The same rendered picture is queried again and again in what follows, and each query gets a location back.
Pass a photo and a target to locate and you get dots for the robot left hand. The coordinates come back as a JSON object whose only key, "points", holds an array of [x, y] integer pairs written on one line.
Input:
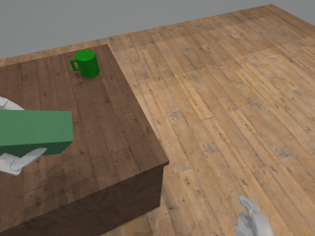
{"points": [[12, 164]]}

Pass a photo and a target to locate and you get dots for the robot right hand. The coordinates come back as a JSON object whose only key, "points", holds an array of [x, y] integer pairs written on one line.
{"points": [[257, 225]]}

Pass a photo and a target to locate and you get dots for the table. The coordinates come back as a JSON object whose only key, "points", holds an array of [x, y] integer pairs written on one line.
{"points": [[109, 175]]}

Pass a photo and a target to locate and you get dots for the sponge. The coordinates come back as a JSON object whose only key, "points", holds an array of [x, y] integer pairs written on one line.
{"points": [[22, 131]]}

